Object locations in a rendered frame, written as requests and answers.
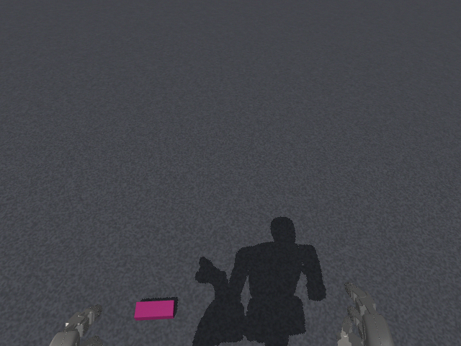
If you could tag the right robot hand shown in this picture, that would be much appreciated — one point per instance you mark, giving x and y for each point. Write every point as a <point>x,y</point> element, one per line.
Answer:
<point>372,326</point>

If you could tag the left robot hand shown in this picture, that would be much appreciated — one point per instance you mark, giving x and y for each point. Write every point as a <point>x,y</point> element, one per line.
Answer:
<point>76,327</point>

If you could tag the small box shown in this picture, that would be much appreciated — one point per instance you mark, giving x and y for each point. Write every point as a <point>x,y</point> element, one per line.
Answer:
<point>149,310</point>

